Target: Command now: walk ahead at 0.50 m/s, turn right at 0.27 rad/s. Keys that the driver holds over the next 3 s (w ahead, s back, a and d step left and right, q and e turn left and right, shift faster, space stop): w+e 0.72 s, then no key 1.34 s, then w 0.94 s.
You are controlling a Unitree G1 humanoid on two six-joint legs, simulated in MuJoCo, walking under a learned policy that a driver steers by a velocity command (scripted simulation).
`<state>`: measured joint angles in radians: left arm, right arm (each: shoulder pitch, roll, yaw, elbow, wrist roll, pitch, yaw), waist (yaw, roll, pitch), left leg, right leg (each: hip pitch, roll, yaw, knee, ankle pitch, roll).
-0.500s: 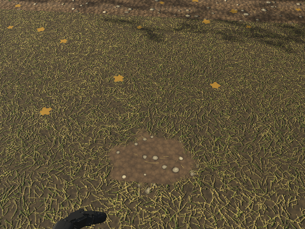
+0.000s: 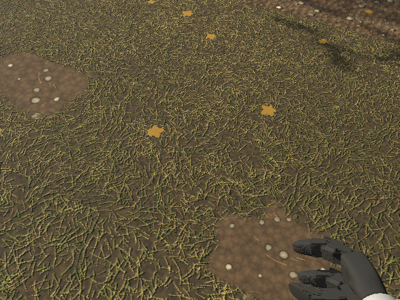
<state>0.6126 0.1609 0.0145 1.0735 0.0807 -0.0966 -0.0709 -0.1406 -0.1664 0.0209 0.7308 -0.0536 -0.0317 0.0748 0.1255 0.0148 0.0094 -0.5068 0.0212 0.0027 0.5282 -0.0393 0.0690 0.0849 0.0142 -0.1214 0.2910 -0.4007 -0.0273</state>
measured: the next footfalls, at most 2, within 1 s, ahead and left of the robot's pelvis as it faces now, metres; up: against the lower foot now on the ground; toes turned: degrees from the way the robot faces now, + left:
left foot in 0.02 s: +0.17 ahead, +0.12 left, +0.00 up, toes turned +1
right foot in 0.48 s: +0.37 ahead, -0.17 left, +0.00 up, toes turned -17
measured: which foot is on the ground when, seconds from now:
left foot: up 0.00-0.00, down 0.02-0.52, up 0.54-0.96, down 0.98-1.00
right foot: down 0.00-0.06, up 0.08-0.46, down 0.48-1.00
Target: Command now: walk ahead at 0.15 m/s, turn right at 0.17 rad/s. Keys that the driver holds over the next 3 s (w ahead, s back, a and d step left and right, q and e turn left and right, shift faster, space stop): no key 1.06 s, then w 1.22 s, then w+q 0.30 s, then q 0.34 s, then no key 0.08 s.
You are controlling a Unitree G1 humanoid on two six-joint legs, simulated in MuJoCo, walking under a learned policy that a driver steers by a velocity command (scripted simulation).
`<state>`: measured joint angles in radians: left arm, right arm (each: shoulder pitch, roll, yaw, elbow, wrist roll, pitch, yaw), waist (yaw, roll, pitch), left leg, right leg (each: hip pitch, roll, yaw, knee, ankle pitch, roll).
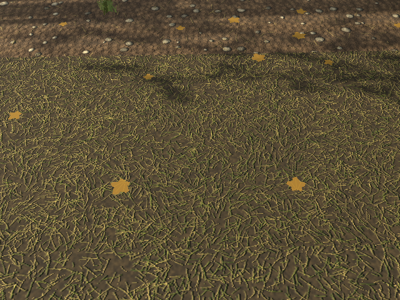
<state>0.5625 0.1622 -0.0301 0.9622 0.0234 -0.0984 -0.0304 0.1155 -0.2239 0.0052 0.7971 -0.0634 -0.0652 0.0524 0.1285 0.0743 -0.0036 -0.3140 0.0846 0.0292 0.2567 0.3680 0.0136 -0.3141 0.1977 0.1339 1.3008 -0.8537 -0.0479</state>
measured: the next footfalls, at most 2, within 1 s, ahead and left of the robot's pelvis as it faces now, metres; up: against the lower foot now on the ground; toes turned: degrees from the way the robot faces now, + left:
right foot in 0.20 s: +0.04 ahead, -0.12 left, +0.11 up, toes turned -8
right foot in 0.42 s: +0.21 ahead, -0.12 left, +0.00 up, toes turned -4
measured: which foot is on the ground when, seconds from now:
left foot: down 0.00-1.00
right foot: down 0.00-0.00, up 0.02-0.18, down 0.20-0.28, up 0.30-0.40, down 0.42-1.00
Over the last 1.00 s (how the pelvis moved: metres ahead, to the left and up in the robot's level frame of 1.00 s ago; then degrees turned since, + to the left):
0.53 -0.11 -0.12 -30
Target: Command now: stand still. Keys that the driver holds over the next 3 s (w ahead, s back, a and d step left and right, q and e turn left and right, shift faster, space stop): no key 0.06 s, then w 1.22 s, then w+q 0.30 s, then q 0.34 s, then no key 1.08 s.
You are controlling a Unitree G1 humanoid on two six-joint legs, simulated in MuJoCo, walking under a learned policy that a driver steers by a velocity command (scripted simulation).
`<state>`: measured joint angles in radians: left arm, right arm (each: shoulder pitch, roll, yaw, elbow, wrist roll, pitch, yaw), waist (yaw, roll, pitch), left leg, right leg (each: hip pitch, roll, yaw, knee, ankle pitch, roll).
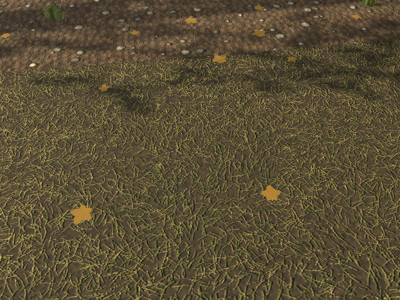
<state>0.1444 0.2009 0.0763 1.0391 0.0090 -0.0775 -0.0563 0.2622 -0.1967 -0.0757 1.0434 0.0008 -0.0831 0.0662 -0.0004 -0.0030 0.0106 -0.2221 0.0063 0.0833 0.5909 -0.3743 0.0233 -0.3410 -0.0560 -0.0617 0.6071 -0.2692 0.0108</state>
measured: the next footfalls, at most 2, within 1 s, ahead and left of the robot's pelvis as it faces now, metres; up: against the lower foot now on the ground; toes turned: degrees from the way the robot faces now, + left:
left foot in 0.76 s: +0.44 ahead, +0.11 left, +0.00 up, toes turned +2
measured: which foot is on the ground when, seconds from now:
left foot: down 0.00-0.30, up 0.32-0.74, down 0.76-1.00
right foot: down 0.00-0.76, up 0.78-1.00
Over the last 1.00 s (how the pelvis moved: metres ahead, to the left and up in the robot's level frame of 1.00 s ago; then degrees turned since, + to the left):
0.14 0.01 -0.04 1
